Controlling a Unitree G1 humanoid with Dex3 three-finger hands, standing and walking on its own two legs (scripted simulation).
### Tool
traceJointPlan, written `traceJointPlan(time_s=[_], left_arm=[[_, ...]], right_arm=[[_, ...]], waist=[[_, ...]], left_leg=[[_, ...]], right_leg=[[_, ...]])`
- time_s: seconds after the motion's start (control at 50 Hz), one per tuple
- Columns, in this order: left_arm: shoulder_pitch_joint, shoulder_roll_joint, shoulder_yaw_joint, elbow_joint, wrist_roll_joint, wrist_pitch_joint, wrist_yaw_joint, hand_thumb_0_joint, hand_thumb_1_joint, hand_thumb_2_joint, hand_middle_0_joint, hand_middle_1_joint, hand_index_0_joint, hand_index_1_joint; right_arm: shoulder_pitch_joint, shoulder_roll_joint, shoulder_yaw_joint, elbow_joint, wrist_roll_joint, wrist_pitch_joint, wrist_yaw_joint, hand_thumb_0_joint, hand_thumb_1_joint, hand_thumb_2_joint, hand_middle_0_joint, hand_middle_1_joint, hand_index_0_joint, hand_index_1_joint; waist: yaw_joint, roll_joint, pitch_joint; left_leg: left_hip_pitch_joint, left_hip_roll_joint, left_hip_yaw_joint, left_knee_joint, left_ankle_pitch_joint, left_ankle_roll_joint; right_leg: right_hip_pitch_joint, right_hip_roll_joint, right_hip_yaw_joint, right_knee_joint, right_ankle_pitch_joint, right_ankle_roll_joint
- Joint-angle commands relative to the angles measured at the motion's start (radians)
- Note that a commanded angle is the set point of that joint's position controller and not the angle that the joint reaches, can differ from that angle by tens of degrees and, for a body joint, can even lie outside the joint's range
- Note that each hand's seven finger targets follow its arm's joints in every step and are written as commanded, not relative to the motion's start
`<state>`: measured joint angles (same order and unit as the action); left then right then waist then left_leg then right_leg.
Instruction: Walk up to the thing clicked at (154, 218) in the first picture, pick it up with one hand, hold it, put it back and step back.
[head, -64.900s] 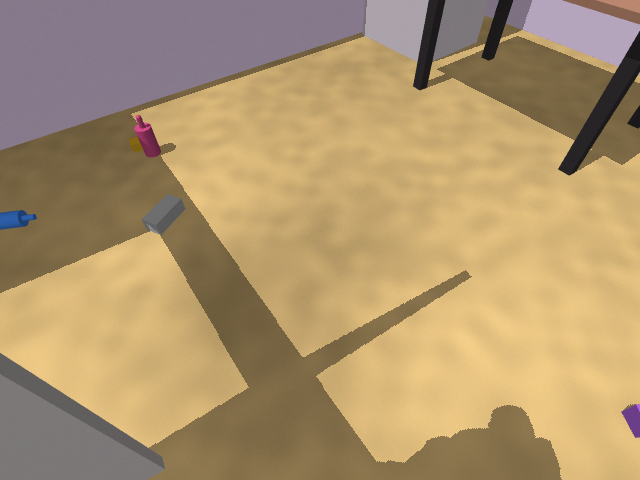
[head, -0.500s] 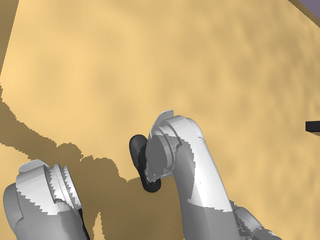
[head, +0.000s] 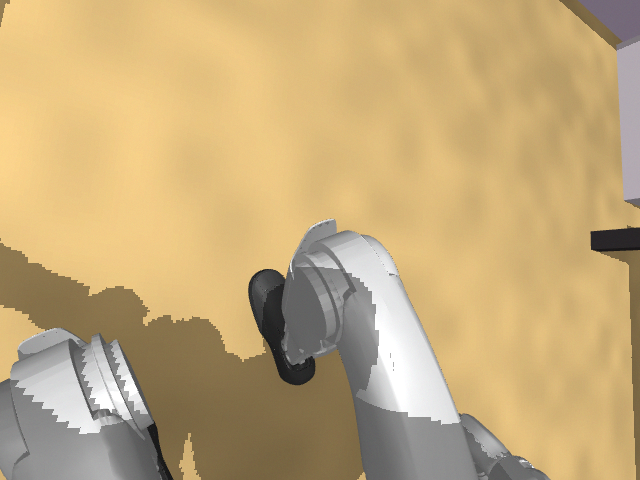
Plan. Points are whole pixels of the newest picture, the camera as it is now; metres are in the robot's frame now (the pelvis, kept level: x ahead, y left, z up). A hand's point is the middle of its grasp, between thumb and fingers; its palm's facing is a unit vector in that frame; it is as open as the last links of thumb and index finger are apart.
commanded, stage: open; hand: left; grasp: from above
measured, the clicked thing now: out of the picture +0.51 +0.37 -0.28
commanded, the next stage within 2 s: withdraw in 0.96 s
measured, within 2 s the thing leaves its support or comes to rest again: rests again in 0.10 s
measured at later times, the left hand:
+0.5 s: hand out of the picture +0.50 +0.35 -0.23, palm faces -0.45 -0.14 -0.88, open 12.0 cm
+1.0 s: hand out of the picture +0.50 +0.35 -0.23, palm faces -0.44 -0.13 -0.89, open 13.8 cm
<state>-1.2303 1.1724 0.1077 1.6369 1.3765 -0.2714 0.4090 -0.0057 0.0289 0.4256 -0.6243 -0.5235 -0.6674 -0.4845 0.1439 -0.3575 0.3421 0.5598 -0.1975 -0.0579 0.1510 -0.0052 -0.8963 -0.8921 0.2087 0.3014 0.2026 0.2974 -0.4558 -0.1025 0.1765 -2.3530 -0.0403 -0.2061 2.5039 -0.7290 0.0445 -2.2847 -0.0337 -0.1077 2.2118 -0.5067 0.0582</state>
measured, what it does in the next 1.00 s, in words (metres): stands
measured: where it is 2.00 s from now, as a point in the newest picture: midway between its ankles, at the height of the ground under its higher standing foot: (221, 403)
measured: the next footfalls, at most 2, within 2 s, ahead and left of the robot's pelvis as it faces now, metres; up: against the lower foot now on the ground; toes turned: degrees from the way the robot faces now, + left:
none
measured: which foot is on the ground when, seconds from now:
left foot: down 0.00-1.00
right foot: down 0.00-1.00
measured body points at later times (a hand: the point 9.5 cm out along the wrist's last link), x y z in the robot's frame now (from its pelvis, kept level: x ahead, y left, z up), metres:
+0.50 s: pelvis +0.00 +0.00 +0.00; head +0.30 +0.13 +0.31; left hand +0.52 +0.35 -0.18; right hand +0.03 -0.26 -0.04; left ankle +0.06 +0.10 -0.29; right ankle +0.16 -0.14 -0.29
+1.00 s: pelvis +0.00 +0.00 +0.00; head +0.29 +0.14 +0.31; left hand +0.52 +0.35 -0.18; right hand +0.03 -0.26 -0.04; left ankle +0.06 +0.10 -0.29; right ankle +0.16 -0.14 -0.29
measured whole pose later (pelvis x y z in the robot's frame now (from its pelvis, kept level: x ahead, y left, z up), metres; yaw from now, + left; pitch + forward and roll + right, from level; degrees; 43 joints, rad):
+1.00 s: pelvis +0.00 +0.00 +0.00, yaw -1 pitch +31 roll -18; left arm -1.22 1.19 0.09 1.61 1.35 -0.28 0.39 0.00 -0.45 0.94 -0.13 -0.95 -0.13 -0.96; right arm 0.13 -0.37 0.37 0.55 -0.21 -0.04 0.14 -0.01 -0.89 -0.89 0.21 0.30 0.20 0.30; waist -0.45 -0.10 0.19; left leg -2.35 -0.04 -0.22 2.51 -0.73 0.05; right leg -2.28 -0.03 -0.12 2.21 -0.50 0.06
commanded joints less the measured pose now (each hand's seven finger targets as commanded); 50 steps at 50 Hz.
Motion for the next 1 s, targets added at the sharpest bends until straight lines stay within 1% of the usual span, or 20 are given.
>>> traceJointPlan(time_s=[0.0, 0.08, 0.14, 0.18, 0.2, 0.22, 0.28, 0.36, 0.46, 0.52, 0.58, 0.6, 0.66, 0.68, 0.76, 0.82, 0.84, 0.9, 0.92, 0.98], left_arm=[[-0.234, 0.222, -0.002, -0.09, -0.024, 0.003, 0.042, 0.0, 0.447, 0.596, -0.828, -0.598, -0.848, -0.577], [-0.273, 0.252, 0.011, -0.148, -0.026, 0.002, 0.041, 0.0, 0.433, 0.574, -0.819, -0.585, -0.84, -0.564], [-0.25, 0.244, 0.005, -0.141, -0.03, 0.004, 0.039, 0.0, 0.193, 0.491, -0.579, -0.567, -0.6, -0.545], [-0.263, 0.263, 0.015, -0.142, -0.035, 0.003, 0.039, 0.0, 0.033, 0.541, -0.487, -0.627, -0.51, -0.604], [-0.242, 0.241, 0.006, -0.132, -0.039, 0.005, 0.032, 0.0, -0.036, 0.577, -0.465, -0.64, -0.482, -0.623], [-0.253, 0.248, 0.016, -0.15, -0.041, 0.003, 0.029, 0.0, -0.069, 0.604, -0.432, -0.672, -0.45, -0.654], [-0.267, 0.265, 0.014, -0.179, -0.042, 0.004, 0.025, 0.0, -0.162, 0.681, -0.388, -0.698, -0.391, -0.696], [-0.22, 0.233, 0.004, -0.142, -0.051, 0.006, 0.01, 0.0, -0.216, 0.729, -0.342, -0.743, -0.343, -0.742], [-0.243, 0.276, 0.019, -0.187, -0.052, 0.002, -0.001, 0.0, -0.297, 0.798, -0.289, -0.786, -0.282, -0.793], [-0.213, 0.254, 0.01, -0.171, -0.055, -0.001, -0.008, 0.0, -0.338, 0.832, -0.245, -0.828, -0.24, -0.833], [-0.211, 0.249, 0.005, -0.157, -0.061, -0.007, -0.009, 0.0, -0.353, 0.846, -0.227, -0.846, -0.223, -0.85], [-0.245, 0.277, 0.023, -0.199, -0.062, -0.014, -0.003, 0.0, -0.374, 0.866, -0.219, -0.848, -0.211, -0.857], [-0.227, 0.274, 0.019, -0.181, -0.053, -0.018, 0.001, 0.0, -0.407, 0.889, -0.181, -0.884, -0.175, -0.89], [-0.251, 0.28, 0.018, -0.203, -0.05, -0.023, 0.007, 0.0, -0.409, 0.896, -0.179, -0.892, -0.172, -0.899], [-0.207, 0.231, -0.009, -0.135, -0.049, -0.019, 0.008, 0.0, -0.447, 0.926, -0.127, -0.951, -0.127, -0.95], [-0.267, 0.267, 0.016, -0.204, -0.05, -0.022, 0.014, 0.0, -0.481, 0.954, -0.11, -0.963, -0.105, -0.967], [-0.267, 0.263, 0.006, -0.198, -0.043, -0.02, 0.017, 0.0, -0.494, 0.965, -0.105, -0.967, -0.097, -0.974], [-0.231, 0.231, 0.002, -0.169, -0.041, -0.012, 0.015, 0.0, -0.498, 0.966, -0.073, -1.006, -0.076, -1.003], [-0.207, 0.21, -0.013, -0.122, -0.045, -0.008, 0.013, 0.0, -0.503, 0.976, -0.083, -0.996, -0.081, -0.998], [-0.24, 0.232, -0.002, -0.159, -0.05, -0.005, 0.011, 0.0, -0.504, 0.977, -0.07, -1.017, -0.072, -1.014]], right_arm=[[0.191, -0.349, -0.103, 0.029, 0.004, 0.012, -0.019, 0.0, -0.897, -0.899, 0.201, 0.301, 0.201, 0.301], [0.192, -0.356, -0.103, 0.031, 0.0, 0.01, -0.024, 0.0, -0.895, -0.898, 0.201, 0.301, 0.201, 0.301], [0.186, -0.347, -0.092, 0.021, -0.003, 0.007, -0.023, 0.0, -0.891, -0.897, 0.202, 0.301, 0.201, 0.301], [0.183, -0.351, -0.09, 0.021, -0.001, 0.008, -0.027, 0.0, -0.889, -0.896, 0.202, 0.301, 0.201, 0.301], [0.187, -0.353, -0.095, 0.017, -0.003, 0.006, -0.027, 0.0, -0.888, -0.896, 0.202, 0.301, 0.201, 0.301], [0.192, -0.359, -0.094, 0.022, -0.005, 0.004, -0.027, 0.0, -0.889, -0.896, 0.202, 0.301, 0.201, 0.301], [0.191, -0.352, -0.094, 0.019, -0.001, 0.007, -0.028, 0.0, -0.892, -0.898, 0.202, 0.301, 0.201, 0.301], [0.192, -0.344, -0.084, 0.019, -0.004, 0.013, -0.024, 0.0, -0.892, -0.898, 0.202, 0.301, 0.201, 0.301], [0.19, -0.351, -0.089, 0.014, -0.002, 0.022, -0.027, 0.0, -0.893, -0.899, 0.201, 0.301, 0.201, 0.301], [0.189, -0.349, -0.084, 0.008, -0.002, 0.028, -0.026, 0.0, -0.892, -0.898, 0.202, 0.301, 0.201, 0.301], [0.184, -0.349, -0.082, 0.005, -0.003, 0.03, -0.029, 0.0, -0.891, -0.898, 0.202, 0.301, 0.201, 0.301], [0.189, -0.356, -0.085, 0.012, -0.005, 0.033, -0.031, 0.0, -0.892, -0.899, 0.202, 0.301, 0.201, 0.301], [0.187, -0.359, -0.083, 0.007, -0.004, 0.032, -0.033, 0.0, -0.891, -0.898, 0.202, 0.301, 0.201, 0.301], [0.188, -0.357, -0.088, 0.011, -0.007, 0.033, -0.033, 0.0, -0.889, -0.898, 0.202, 0.301, 0.201, 0.301], [0.185, -0.354, -0.089, 0.007, -0.006, 0.03, -0.032, 0.0, -0.889, -0.897, 0.202, 0.301, 0.201, 0.301], [0.187, -0.348, -0.083, 0.016, -0.007, 0.028, -0.031, 0.0, -0.89, -0.897, 0.202, 0.301, 0.201, 0.301], [0.192, -0.36, -0.099, 0.019, -0.007, 0.028, -0.034, 0.0, -0.892, -0.898, 0.202, 0.301, 0.201, 0.301], [0.193, -0.343, -0.08, 0.021, -0.01, 0.027, -0.027, 0.0, -0.889, -0.897, 0.202, 0.301, 0.201, 0.301], [0.186, -0.339, -0.08, 0.019, -0.01, 0.028, -0.025, 0.0, -0.89, -0.897, 0.202, 0.301, 0.201, 0.301], [0.181, -0.352, -0.084, 0.018, -0.01, 0.029, -0.025, 0.0, -0.89, -0.897, 0.202, 0.301, 0.201, 0.301]], waist=[[-0.077, 0.601, -0.619], [-0.07, 0.633, -0.653], [-0.08, 0.594, -0.636], [-0.072, 0.596, -0.641], [-0.075, 0.585, -0.626], [-0.084, 0.603, -0.613], [-0.069, 0.615, -0.668], [-0.081, 0.59, -0.622], [-0.06, 0.616, -0.662], [-0.072, 0.601, -0.641], [-0.068, 0.561, -0.62], [-0.062, 0.591, -0.65], [-0.065, 0.59, -0.626], [-0.062, 0.603, -0.655], [-0.077, 0.564, -0.594], [-0.063, 0.622, -0.646], [-0.061, 0.628, -0.657], [-0.075, 0.628, -0.622], [-0.078, 0.6, -0.607], [-0.073, 0.601, -0.618]], left_leg=[[0.538, 0.061, 0.02, -0.307, 0.337, -0.064], [0.577, 0.067, 0.009, -0.31, 0.35, -0.07], [0.53, 0.063, 0.026, -0.305, 0.303, -0.055], [0.522, 0.062, 0.019, -0.309, 0.294, -0.059], [0.532, 0.061, 0.024, -0.303, 0.287, -0.056], [0.546, 0.066, 0.01, -0.307, 0.298, -0.065], [0.568, 0.066, 0.014, -0.306, 0.321, -0.062], [0.531, 0.066, 0.018, -0.294, 0.338, -0.063], [0.562, 0.067, 0.017, -0.302, 0.341, -0.065], [0.553, 0.066, 0.02, -0.3, 0.352, -0.066], [0.509, 0.06, 0.026, -0.29, 0.304, -0.056], [0.536, 0.064, 0.017, -0.297, 0.323, -0.063], [0.534, 0.063, 0.015, -0.298, 0.313, -0.063], [0.54, 0.065, 0.017, -0.301, 0.313, -0.063], [0.514, 0.062, 0.013, -0.304, 0.276, -0.058], [0.582, 0.07, -0.004, -0.31, 0.341, -0.072], [0.586, 0.069, 0.001, -0.306, 0.332, -0.071], [0.6, 0.073, -0.012, -0.303, 0.389, -0.082], [0.572, 0.07, -0.008, -0.304, 0.361, -0.076], [0.569, 0.071, -0.012, -0.299, 0.369, -0.078]], right_leg=[[0.341, 0.027, -0.116, -0.108, 0.148, -0.081], [0.329, 0.02, -0.114, -0.109, 0.15, -0.079], [0.366, 0.028, -0.114, -0.116, 0.137, -0.075], [0.364, 0.025, -0.117, -0.114, 0.129, -0.078], [0.349, 0.025, -0.113, -0.119, 0.122, -0.077], [0.323, 0.019, -0.116, -0.121, 0.114, -0.078], [0.358, 0.024, -0.112, -0.114, 0.136, -0.078], [0.362, 0.024, -0.114, -0.118, 0.149, -0.076], [0.38, 0.023, -0.113, -0.12, 0.149, -0.081], [0.384, 0.024, -0.113, -0.118, 0.155, -0.081], [0.384, 0.027, -0.116, -0.13, 0.133, -0.081], [0.382, 0.023, -0.118, -0.129, 0.141, -0.082], [0.373, 0.023, -0.12, -0.124, 0.13, -0.084], [0.389, 0.027, -0.121, -0.121, 0.136, -0.083], [0.348, 0.029, -0.123, -0.124, 0.105, -0.081], [0.337, 0.021, -0.124, -0.118, 0.133, -0.081], [0.334, 0.024, -0.121, -0.113, 0.13, -0.083], [0.304, 0.015, -0.123, -0.107, 0.151, -0.08], [0.308, 0.021, -0.126, -0.111, 0.133, -0.079], [0.314, 0.016, -0.124, -0.115, 0.142, -0.083]])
